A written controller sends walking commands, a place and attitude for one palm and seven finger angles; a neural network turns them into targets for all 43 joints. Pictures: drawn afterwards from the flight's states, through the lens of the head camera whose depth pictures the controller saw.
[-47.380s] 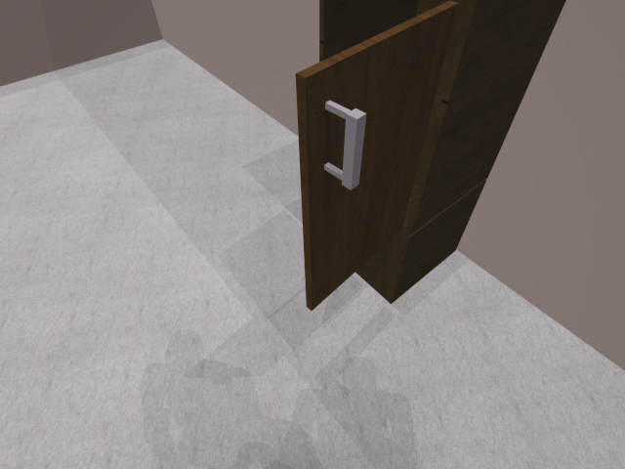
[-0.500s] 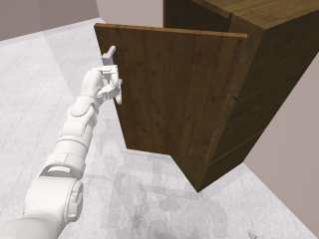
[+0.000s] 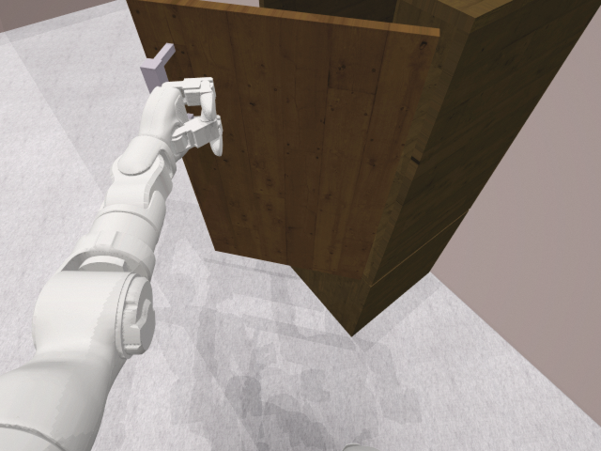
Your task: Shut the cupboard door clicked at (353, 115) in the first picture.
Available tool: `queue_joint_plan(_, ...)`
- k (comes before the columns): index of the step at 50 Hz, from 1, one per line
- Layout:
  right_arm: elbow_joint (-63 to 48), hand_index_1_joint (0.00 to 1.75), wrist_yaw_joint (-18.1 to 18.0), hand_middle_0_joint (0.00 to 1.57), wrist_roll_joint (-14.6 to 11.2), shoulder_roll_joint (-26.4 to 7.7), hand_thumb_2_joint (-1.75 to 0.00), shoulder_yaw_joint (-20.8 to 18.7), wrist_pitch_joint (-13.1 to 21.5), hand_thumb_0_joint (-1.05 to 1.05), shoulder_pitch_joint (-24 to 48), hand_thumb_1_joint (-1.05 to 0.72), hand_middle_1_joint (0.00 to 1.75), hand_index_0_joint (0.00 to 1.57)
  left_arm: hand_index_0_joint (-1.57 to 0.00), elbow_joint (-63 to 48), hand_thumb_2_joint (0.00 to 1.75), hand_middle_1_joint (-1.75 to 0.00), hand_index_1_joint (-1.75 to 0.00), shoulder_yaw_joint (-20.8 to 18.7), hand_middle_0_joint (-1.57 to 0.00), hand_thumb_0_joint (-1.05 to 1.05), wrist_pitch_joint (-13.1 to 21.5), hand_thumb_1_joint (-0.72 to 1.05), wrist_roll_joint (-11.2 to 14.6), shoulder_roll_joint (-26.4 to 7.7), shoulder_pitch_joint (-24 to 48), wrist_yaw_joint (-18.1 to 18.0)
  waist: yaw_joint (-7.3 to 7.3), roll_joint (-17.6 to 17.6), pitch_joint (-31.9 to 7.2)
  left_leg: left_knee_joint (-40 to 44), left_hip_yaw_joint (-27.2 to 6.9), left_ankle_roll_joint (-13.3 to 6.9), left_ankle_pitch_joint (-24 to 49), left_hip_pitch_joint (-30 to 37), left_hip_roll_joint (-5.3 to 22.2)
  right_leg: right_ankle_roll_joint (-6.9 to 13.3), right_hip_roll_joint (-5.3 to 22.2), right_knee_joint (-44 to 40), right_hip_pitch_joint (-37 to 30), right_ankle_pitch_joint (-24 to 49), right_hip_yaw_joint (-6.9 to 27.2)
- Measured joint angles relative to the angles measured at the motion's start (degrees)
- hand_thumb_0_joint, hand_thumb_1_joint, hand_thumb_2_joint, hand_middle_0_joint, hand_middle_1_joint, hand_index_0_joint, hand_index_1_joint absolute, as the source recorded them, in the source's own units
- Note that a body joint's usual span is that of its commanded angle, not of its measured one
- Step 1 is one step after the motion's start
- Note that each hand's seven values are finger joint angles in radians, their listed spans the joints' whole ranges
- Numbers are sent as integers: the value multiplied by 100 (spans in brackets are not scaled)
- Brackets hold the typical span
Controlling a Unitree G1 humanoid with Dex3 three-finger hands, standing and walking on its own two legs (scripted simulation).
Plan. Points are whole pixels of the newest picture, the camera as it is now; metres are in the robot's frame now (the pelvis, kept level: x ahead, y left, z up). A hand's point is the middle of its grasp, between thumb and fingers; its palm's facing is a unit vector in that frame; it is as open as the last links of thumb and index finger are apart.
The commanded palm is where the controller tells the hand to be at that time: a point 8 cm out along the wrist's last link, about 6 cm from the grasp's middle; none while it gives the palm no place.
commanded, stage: push the door shut along its arc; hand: left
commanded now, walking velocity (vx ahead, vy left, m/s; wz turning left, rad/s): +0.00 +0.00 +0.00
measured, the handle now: (172, 98) +0.57 +0.14 +0.15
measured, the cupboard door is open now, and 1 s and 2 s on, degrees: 39 29 25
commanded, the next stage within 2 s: pull the fist back off the door in 0.76 s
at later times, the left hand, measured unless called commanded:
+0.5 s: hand (235, 104) +0.53 +0.05 +0.16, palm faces -0.35 -0.94 -0.01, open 3.1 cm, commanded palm +0.54 +0.10 +0.16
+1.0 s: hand (255, 86) +0.57 +0.02 +0.16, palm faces -0.10 -0.99 +0.13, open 3.0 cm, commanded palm +0.56 +0.06 +0.16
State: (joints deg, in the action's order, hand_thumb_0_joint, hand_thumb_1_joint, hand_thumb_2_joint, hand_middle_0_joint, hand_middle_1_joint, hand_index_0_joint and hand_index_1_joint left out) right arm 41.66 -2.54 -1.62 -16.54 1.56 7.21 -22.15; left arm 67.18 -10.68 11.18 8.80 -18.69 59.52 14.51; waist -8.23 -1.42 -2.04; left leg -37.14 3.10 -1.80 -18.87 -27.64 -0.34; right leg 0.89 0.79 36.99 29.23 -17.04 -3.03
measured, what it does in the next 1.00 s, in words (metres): stands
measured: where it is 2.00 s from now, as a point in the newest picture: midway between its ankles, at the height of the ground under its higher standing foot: outside the picture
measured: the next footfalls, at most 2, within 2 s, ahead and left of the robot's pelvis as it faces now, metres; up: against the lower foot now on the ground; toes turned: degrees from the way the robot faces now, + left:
none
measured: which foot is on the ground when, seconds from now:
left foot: down 0.00-1.00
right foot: down 0.00-1.00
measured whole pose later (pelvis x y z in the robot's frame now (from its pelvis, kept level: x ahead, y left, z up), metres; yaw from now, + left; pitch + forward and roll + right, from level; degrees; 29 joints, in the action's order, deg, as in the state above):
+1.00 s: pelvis +0.00 +0.00 -0.02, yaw +1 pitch +19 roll -1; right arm 43.9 -0.2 1.9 -17.1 0.5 7.6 -25.0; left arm 78.8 -15.7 8.1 7.0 -17.7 80.9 -0.7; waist -12.9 -2.8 -3.4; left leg -44.5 1.0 -1.3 -20.5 -43.3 0.5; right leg 1.2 0.2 41.7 43.1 -17.8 -5.0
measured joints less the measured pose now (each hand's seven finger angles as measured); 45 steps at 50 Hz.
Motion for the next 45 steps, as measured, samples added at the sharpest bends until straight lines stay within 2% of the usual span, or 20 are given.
queue_joint_plan(5,-4,30,13,20,29,-43,-90,-30,-3,1,-34,-90,30,20,-129,227,90,-150,-150,59,-130,1,54,90,-90,-130,320,99,-101,-29,16,-88,-12,19,-17,-220,24,19,-20,68,211,-9,-12)
queue_joint_plan(13,-35,30,-15,20,77,-101,-90,-48,-98,1,-96,-90,30,20,-129,502,90,-150,-150,-298,-130,1,15,90,-149,-342,729,318,-307,-58,-2,-160,23,46,-54,-474,79,51,-74,145,491,-29,24)
queue_joint_plan(20,-35,30,-25,20,88,-108,-90,-75,-249,1,-230,-90,30,20,-129,562,90,-150,-150,-393,-130,2,11,86,-201,-505,725,540,-311,-83,-74,-168,27,78,-90,-515,132,82,-129,138,536,-52,30)
queue_joint_plan(31,63,30,-97,20,112,-134,-90,-70,-206,0,-64,-90,30,20,-129,851,93,-150,-150,-20,-130,4,-144,90,-103,-601,1201,793,-335,-56,-20,-298,-107,88,-80,-724,121,100,-112,182,655,-43,-101)
queue_joint_plan(44,289,30,-119,20,180,-146,-90,-63,33,0,18,-90,30,20,-129,1147,99,-150,-150,302,-130,2,-142,97,-22,-607,1925,726,-464,-22,26,-651,-165,43,-123,-1310,59,65,-34,501,1195,-94,-157)
queue_joint_plan(45,290,30,-105,20,176,-146,-90,-76,34,0,-24,-90,30,20,-130,1173,99,-150,-150,146,-130,2,-191,97,-17,-530,1970,567,-457,-53,7,-682,-177,43,-135,-1364,68,61,-43,501,1231,-94,-168)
